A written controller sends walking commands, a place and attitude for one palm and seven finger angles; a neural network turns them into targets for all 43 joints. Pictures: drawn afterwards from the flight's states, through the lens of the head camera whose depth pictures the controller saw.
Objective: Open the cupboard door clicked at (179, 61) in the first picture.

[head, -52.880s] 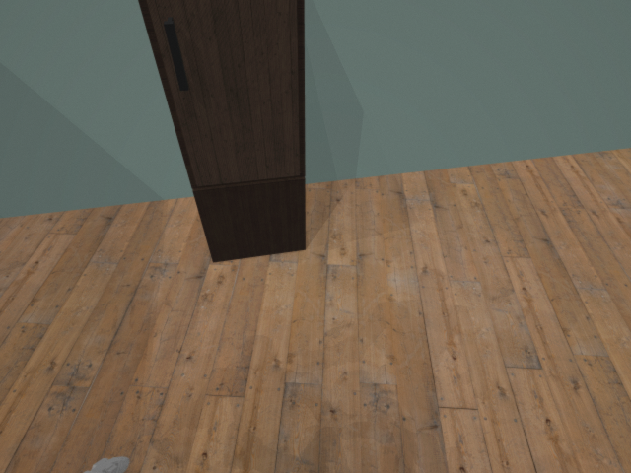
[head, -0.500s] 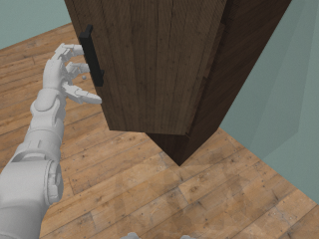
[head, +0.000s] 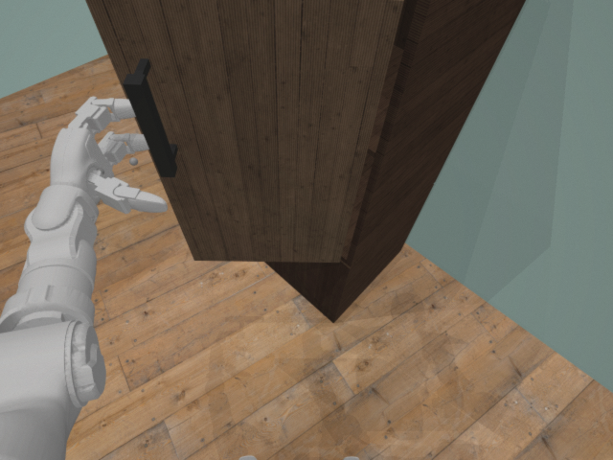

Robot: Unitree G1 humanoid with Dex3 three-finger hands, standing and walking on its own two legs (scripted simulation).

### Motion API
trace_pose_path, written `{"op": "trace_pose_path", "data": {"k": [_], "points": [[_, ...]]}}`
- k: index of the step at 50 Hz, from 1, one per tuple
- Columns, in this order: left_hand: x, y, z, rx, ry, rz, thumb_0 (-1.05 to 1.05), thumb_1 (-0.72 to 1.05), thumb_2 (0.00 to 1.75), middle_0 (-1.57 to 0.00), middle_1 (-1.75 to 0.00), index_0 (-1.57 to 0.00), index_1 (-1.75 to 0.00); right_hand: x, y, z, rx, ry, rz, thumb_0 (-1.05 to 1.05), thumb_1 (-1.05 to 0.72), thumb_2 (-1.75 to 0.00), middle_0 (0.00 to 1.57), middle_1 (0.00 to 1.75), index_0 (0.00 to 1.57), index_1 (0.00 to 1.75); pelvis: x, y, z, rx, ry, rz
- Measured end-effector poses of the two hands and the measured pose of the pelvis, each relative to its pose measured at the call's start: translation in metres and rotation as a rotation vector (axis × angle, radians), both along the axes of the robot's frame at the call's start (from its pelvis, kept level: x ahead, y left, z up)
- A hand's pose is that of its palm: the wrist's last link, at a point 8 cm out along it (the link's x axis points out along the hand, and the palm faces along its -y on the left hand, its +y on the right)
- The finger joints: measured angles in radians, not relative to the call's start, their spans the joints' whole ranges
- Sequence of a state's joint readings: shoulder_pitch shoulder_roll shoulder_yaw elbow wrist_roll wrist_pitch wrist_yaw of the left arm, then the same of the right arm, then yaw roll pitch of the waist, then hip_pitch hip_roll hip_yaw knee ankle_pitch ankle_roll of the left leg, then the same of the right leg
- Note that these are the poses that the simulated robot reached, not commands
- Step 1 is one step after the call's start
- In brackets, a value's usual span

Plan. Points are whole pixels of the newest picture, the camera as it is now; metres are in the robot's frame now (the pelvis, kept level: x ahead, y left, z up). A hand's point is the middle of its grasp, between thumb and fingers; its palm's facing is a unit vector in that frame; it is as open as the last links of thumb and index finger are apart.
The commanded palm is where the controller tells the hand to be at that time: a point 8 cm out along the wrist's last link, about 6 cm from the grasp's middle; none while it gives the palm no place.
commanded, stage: move the hooked fingers beside the handle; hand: left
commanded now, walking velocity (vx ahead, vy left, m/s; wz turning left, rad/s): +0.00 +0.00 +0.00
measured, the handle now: (157, 122) +0.54 +0.19 +0.12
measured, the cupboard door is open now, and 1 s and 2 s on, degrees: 43 43 43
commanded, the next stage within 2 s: slide the fingers in behind the handle in 1.60 s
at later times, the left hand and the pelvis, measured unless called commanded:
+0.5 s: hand (112, 169) +0.45 +0.23 +0.12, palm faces -0.01 -1.00 +0.00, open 14.0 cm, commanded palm +0.43 +0.29 +0.11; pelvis -0.01 +0.00 +0.00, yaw +0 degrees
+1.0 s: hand (86, 167) +0.45 +0.26 +0.12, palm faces -0.02 -1.00 +0.02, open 14.0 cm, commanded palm +0.44 +0.31 +0.11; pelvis +0.00 +0.01 +0.00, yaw +0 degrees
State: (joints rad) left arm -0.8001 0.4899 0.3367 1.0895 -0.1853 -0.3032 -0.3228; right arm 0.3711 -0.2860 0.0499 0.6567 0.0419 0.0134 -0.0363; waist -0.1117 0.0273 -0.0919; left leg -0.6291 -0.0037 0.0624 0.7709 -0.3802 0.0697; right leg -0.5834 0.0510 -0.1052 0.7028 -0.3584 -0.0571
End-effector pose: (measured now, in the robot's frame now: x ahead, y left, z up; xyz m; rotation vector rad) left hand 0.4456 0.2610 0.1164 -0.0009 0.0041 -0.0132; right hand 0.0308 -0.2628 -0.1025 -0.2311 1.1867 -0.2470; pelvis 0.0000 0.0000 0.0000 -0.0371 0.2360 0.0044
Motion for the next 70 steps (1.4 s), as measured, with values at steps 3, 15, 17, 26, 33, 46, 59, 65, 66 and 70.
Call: {"op": "trace_pose_path", "data": {"k": [3,15,17,26,33,46,59,65,66,70], "points": [[-0.001,0.001,0.001,0.004,-0.003,-0.003,-0.02,-0.5,0.3,-0.3,-1.21,-0.3,-1.2,0.001,0.0,0.001,0.0,-0.007,-0.007,0.01,-0.91,-0.9,0.2,0.3,0.2,0.3,0.001,0.0,0.001,0.0,-0.003,-0.004],[-0.013,0.015,0.006,0.009,-0.018,0.011,-0.02,-0.5,0.3,-0.3,-1.2,-0.3,-1.2,0.005,0.0,0.004,-0.003,-0.023,-0.012,0.01,-0.91,-0.9,0.2,0.3,0.2,0.3,0.001,0.0,0.003,0.001,-0.019,-0.009],[-0.016,0.016,0.007,0.011,-0.02,0.006,-0.02,-0.5,0.3,-0.3,-1.2,-0.3,-1.2,0.006,0.0,0.004,-0.005,-0.024,-0.007,0.01,-0.91,-0.9,0.2,0.3,0.2,0.3,0.0,0.001,0.003,0.0,-0.023,-0.004],[-0.014,0.023,0.001,0.003,0.019,0.007,-0.02,-0.5,0.3,-0.3,-1.2,-0.3,-1.2,0.004,-0.002,0.005,-0.03,-0.024,0.006,0.01,-0.91,-0.9,0.2,0.3,0.2,0.3,-0.008,0.002,0.001,-0.003,-0.016,0.005],[-0.008,0.032,0.01,0.0,-0.029,0.012,-0.02,-0.5,0.3,-0.3,-1.2,-0.3,-1.2,-0.008,-0.003,0.006,-0.043,0.001,-0.01,0.01,-0.91,-0.9,0.2,0.3,0.2,0.3,-0.007,0.003,0.0,-0.005,-0.004,-0.004],[-0.017,0.051,0.005,-0.005,-0.011,-0.004,-0.02,-0.5,0.3,-0.3,-1.2,-0.3,-1.2,-0.014,0.003,0.007,-0.045,0.033,-0.016,0.01,-0.91,-0.9,0.2,0.3,0.2,0.3,-0.004,0.01,0.0,-0.013,-0.003,-0.003],[-0.002,0.047,0.003,-0.007,-0.018,-0.02,-0.02,-0.5,0.3,-0.3,-1.2,-0.3,-1.2,-0.003,0.011,0.008,-0.054,0.01,-0.002,0.01,-0.91,-0.9,0.2,0.3,0.2,0.3,-0.002,0.018,-0.001,-0.02,0.017,0.0],[0.001,0.048,0.0,-0.022,0.014,-0.013,-0.02,-0.5,0.3,-0.3,-1.2,-0.3,-1.2,-0.005,0.015,0.007,-0.04,0.021,-0.011,0.01,-0.91,-0.9,0.2,0.3,0.2,0.3,0.001,0.018,-0.001,-0.019,0.014,-0.003],[0.002,0.049,-0.002,-0.018,0.023,-0.01,-0.02,-0.5,0.3,-0.3,-1.2,-0.3,-1.2,-0.005,0.016,0.007,-0.039,0.023,-0.012,0.01,-0.91,-0.9,0.2,0.3,0.2,0.3,0.001,0.018,-0.001,-0.019,0.015,-0.003],[0.002,0.049,-0.004,0.007,0.018,-0.007,-0.02,-0.5,0.3,-0.3,-1.2,-0.3,-1.2,-0.008,0.016,0.006,-0.037,0.036,-0.013,0.01,-0.91,-0.9,0.21,0.3,0.2,0.3,0.002,0.019,-0.001,-0.021,0.02,-0.003]]}}
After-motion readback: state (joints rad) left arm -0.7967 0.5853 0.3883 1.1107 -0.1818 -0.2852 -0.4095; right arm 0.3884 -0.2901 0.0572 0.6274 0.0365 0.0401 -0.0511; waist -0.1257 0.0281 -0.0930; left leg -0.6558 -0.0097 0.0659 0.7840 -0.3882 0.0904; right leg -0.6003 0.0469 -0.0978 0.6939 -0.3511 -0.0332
